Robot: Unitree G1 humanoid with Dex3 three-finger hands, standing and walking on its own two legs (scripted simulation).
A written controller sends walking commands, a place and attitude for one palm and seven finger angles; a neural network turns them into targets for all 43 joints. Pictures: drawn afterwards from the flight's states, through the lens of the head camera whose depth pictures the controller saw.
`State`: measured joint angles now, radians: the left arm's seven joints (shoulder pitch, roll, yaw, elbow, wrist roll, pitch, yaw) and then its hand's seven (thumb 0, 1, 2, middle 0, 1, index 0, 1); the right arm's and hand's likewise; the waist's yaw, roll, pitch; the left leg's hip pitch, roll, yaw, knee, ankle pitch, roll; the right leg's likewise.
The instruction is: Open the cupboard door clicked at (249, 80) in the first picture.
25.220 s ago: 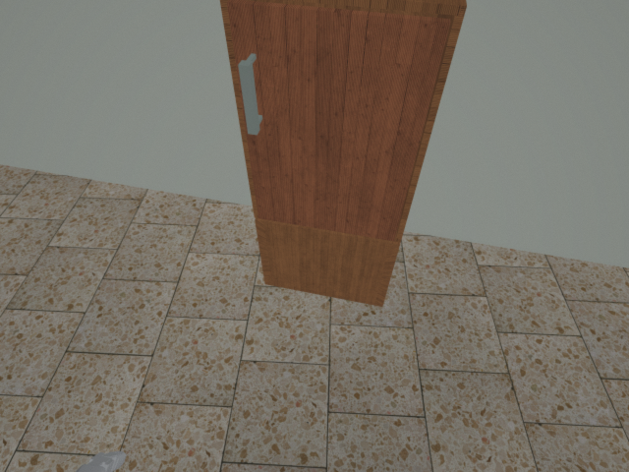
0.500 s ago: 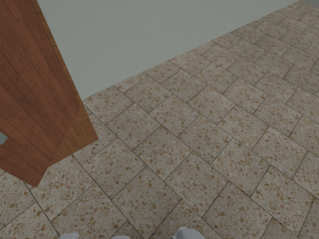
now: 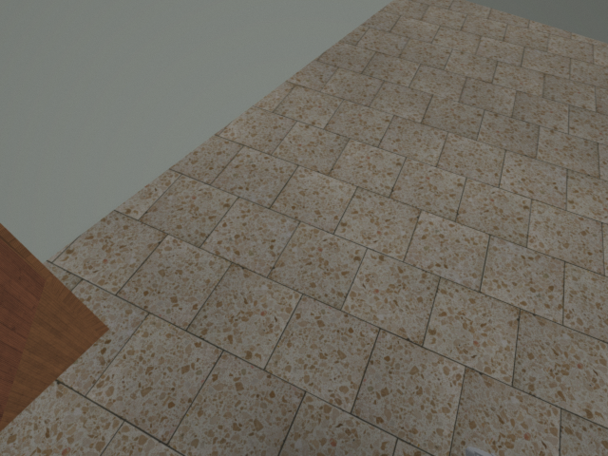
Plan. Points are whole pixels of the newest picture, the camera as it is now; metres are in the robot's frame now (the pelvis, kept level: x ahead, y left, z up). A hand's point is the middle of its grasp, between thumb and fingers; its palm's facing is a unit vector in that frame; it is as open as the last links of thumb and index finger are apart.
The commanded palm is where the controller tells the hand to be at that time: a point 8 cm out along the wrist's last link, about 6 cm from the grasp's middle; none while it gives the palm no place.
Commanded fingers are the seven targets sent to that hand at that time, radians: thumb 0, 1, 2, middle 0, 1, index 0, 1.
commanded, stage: walk to a spot facing it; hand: left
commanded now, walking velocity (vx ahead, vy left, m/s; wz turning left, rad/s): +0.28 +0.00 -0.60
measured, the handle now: out of the picture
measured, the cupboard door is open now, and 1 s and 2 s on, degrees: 42 42 42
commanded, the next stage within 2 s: turn to face it in 1.14 s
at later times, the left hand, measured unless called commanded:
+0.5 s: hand (260, 347) +0.30 +0.09 -0.16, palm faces -0.33 -0.92 -0.21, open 7.4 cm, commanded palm none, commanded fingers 0.00 0.90 0.90 -0.20 -0.30 -0.20 -0.30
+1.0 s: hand (344, 227) +0.56 -0.06 -0.16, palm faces -0.53 -0.82 -0.21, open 7.4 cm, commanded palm none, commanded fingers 0.00 0.90 0.90 -0.20 -0.30 -0.20 -0.30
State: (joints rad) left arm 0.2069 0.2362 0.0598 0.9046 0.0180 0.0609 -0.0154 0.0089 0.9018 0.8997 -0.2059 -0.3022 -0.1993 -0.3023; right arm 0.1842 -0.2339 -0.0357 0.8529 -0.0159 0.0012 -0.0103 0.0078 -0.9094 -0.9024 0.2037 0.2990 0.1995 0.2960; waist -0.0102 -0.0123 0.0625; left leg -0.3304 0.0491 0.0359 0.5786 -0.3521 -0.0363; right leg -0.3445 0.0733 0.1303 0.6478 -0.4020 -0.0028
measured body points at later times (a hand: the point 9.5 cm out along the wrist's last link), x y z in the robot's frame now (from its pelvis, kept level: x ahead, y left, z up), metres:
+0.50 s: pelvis +0.13 -0.07 +0.00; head +0.19 -0.08 +0.45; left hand +0.32 +0.13 -0.14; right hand +0.05 -0.32 -0.14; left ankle +0.15 +0.08 -0.67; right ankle +0.11 -0.18 -0.73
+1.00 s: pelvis +0.35 -0.17 -0.01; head +0.39 -0.19 +0.44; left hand +0.59 -0.02 -0.14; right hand +0.16 -0.34 -0.15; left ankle +0.31 +0.03 -0.71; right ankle +0.36 -0.29 -0.73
